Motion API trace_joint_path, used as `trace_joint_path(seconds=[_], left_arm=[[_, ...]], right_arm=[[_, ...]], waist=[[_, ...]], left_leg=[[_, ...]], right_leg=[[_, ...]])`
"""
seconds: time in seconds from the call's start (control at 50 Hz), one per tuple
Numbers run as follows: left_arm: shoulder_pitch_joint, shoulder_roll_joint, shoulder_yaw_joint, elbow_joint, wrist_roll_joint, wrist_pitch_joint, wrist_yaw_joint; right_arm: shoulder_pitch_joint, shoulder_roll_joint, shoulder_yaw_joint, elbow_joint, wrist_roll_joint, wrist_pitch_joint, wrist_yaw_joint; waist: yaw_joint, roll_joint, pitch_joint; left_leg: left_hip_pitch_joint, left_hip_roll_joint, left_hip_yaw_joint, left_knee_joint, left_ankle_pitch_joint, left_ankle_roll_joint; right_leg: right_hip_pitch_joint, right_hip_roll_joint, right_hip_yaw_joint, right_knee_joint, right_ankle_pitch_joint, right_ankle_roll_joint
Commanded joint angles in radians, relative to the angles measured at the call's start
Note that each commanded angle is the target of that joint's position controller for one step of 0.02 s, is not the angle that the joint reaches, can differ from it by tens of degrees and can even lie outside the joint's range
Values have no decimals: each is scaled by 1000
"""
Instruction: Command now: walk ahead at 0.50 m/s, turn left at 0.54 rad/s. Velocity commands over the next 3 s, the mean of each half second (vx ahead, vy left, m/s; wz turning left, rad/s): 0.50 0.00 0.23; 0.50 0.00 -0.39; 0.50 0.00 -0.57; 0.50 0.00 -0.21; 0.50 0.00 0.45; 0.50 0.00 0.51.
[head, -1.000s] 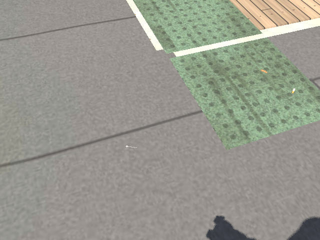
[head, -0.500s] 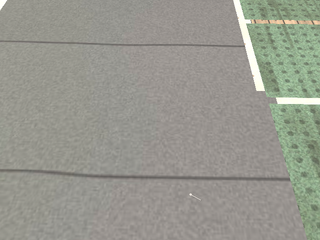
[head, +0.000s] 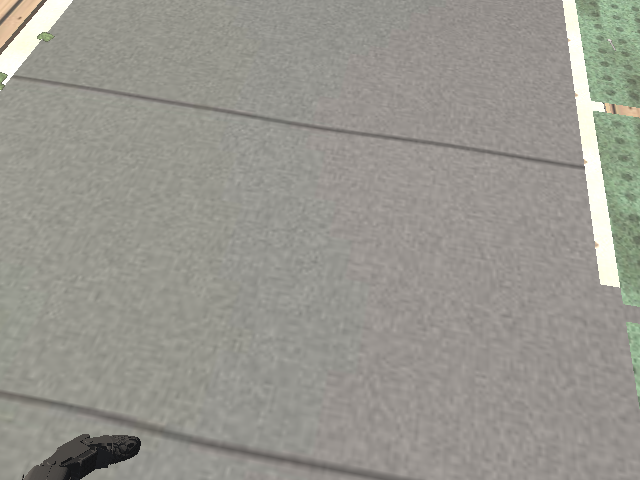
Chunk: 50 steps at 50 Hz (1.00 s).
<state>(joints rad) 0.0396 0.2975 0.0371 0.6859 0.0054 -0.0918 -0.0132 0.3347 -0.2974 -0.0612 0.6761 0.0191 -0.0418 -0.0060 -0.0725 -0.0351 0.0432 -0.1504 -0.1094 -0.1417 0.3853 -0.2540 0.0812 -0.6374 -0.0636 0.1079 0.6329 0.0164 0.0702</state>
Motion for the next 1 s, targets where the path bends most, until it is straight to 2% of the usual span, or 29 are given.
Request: trace_joint_path(seconds=[0.02, 0.08, 0.1, 0.12, 0.14, 0.16, 0.18, 0.2, 0.22, 0.24, 0.26, 0.28, 0.34, 0.4, 0.48, 0.54, 0.58, 0.6, 0.62, 0.64, 0.66, 0.68, 0.7, 0.72, 0.74, 0.78, 0.84, 0.92, 1.0], left_arm=[[-86, 91, 23, -81, -12, -25, -12], [-34, 116, 39, -69, -12, -37, -20], [31, 125, 49, -51, -9, -41, -17], [129, 156, 64, -35, 2, -47, -12], [272, 219, 79, -25, 15, -48, -7], [361, 271, 98, 31, 8, -33, -19], [349, 175, 75, 22, -21, -31, -24], [298, 129, 60, 16, -19, -24, -20], [255, 114, 51, 8, -6, -19, -18], [228, 96, 44, 12, 0, -15, -15], [216, 82, 37, 14, 7, -17, -12], [216, 73, 34, 20, 4, -18, -10], [245, 109, 41, 48, -13, -21, -3], [269, 140, 47, 70, -19, -11, 2], [347, 150, 44, 110, -32, 6, 3], [371, 168, 50, 125, -37, 23, 10], [352, 185, 56, 125, -37, 32, 16], [349, 170, 51, 122, -32, 33, 16], [329, 121, 32, 98, -16, 28, 15], [438, 15, 0, 72, -16, 14, 16], [438, 65, 10, 77, -36, 4, 16], [361, 136, 35, 63, -55, 7, 15], [306, 133, 36, 50, -51, 12, 17], [280, 122, 39, 45, -38, 19, 17], [290, 106, 43, 49, -34, 32, 16], [305, 64, 39, 51, -36, 56, 14], [252, 50, 39, 21, -28, 70, 13], [140, 29, 28, -14, -27, 59, -13], [8, 28, 21, -72, -27, 58, -36]], right_arm=[[22, -164, -48, -40, 7, -6, -9], [25, -147, -45, -24, 0, 0, -10], [17, -132, -40, -24, -1, 2, -8], [19, -93, -25, -28, -6, 0, -5], [65, -43, -5, -44, -21, -4, -6], [180, -19, 5, -51, 13, -14, -8], [125, -116, -12, -35, 23, -16, -11], [5, -150, -22, -53, 18, -16, -10], [-62, -139, -18, -68, 1, -17, -11], [-93, -122, -18, -80, -11, -23, -6], [-86, -105, -17, -81, -11, -25, -1], [-74, -89, -13, -76, -8, -25, 3], [-119, -47, 3, -91, -14, -24, 7], [-209, -22, 18, -109, -16, -34, 14], [-333, -22, 20, -137, -5, -48, 29], [-362, -50, 8, -153, -1, -61, 42], [-287, -82, -9, -135, -2, -67, 40], [-178, -117, -30, -103, -8, -67, 31], [-17, -171, -50, -79, -26, -65, 19], [86, -259, -71, -64, -43, -51, 13], [105, -193, -55, -54, -36, -44, 17], [51, -138, -37, -47, -24, -43, 16], [-10, -106, -26, -47, -20, -44, 16], [-66, -75, -17, -40, -23, -47, 20], [-104, -55, -12, -35, -29, -55, 22], [-142, -53, -19, -19, -31, -71, 23], [-138, -82, -33, 13, -34, -83, 16], [-114, -121, -44, 44, -30, -73, 2], [-51, -160, -58, 81, -12, -53, -2]], waist=[[0, 130, -42], [28, 173, -43], [65, 179, -60], [112, 158, -137], [144, 10, -283], [107, -318, -349], [141, -174, -252], [156, -83, -134], [143, -17, -79], [122, -11, -41], [98, -42, -41], [89, -65, -47], [93, -56, -35], [122, -41, -24], [164, -37, 2], [148, -49, 8], [87, -57, -26], [30, -44, -95], [-49, -2, -226], [-36, 246, -394], [-44, 298, -420], [-39, 218, -260], [-15, 174, -170], [15, 148, -105], [48, 164, -70], [81, 157, -42], [87, 108, -12], [51, 83, 13], [4, 65, 53]], left_leg=[[-56, 227, -197, -68, 122, 132], [16, 265, -252, 9, 157, 110], [17, 242, -242, 63, 222, 92], [-10, 190, -197, 211, 280, 59], [-177, 109, -112, 506, 93, 12], [-502, -2, -18, 797, -323, -52], [-622, 55, -71, 902, -300, -57], [-650, 91, -45, 915, -210, -55], [-625, 124, -10, 886, -145, -55], [-606, 156, 3, 826, -96, -56], [-557, 183, 15, 781, -63, -57], [-530, 192, 31, 746, -52, -61], [-542, 207, 73, 608, -20, -84], [-514, 205, 99, 412, 136, -94], [-413, 158, 125, 220, 273, -101], [-363, 139, 106, 137, 240, -81], [-224, 122, 117, 83, 205, -53], [-49, 115, 129, 62, 199, -28], [216, 235, 30, 108, 209, 26], [572, 498, -350, 77, 71, 156], [539, 536, -556, -40, -82, 188], [417, 502, -428, -67, -135, 151], [291, 462, -304, -93, -87, 129], [178, 423, -215, -131, -17, 120], [92, 392, -135, -169, 44, 109], [3, 376, -35, -224, 139, 112], [0, 382, 74, -256, 251, 122], [33, 355, 214, -263, 300, 96], [131, 388, 272, -247, 305, 79]], right_leg=[[149, 55, -33, -99, 50, -11], [209, 51, -45, -137, -51, -58], [296, 63, -69, -176, -66, -84], [461, 16, -35, -175, -71, -128], [739, -163, 178, -145, -85, -217], [957, -320, 645, -299, -381, -359], [915, -315, 690, -353, -598, -338], [804, -280, 536, -359, -552, -300], [695, -238, 423, -369, -430, -285], [621, -203, 349, -387, -324, -287], [573, -172, 289, -405, -244, -279], [555, -152, 248, -421, -191, -281], [532, -152, 161, -460, -49, -307], [527, -131, 74, -479, 9, -291], [515, -119, 46, -457, 28, -268], [567, -156, 97, -406, 22, -247], [568, -154, 102, -322, 108, -220], [532, -107, 70, -198, 199, -195], [389, -53, 33, 42, 83, -158], [36, 82, -70, 414, -335, -83], [-80, 78, 18, 576, -594, -78], [-146, 31, 26, 638, -527, -81], [-138, -7, -1, 625, -448, -81], [-108, -32, -9, 586, -391, -78], [-57, -57, -2, 552, -347, -75], [0, -68, -9, 529, -298, -63], [-49, -75, 6, 441, -190, -47], [-24, -61, -42, 202, 7, -58], [-35, -47, -97, 58, 2, -90]])
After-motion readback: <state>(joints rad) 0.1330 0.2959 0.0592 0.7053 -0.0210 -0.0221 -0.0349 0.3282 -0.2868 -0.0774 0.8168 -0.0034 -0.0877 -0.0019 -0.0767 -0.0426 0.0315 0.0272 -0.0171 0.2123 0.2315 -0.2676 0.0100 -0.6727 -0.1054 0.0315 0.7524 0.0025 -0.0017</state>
